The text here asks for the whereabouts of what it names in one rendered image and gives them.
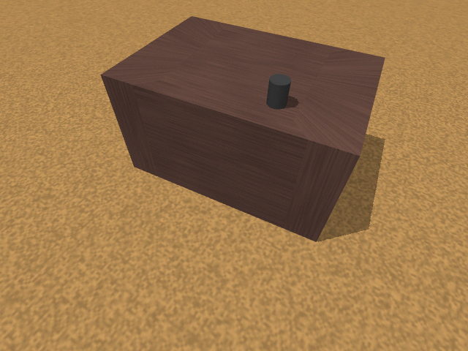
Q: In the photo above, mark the can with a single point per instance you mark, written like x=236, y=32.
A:
x=278, y=90

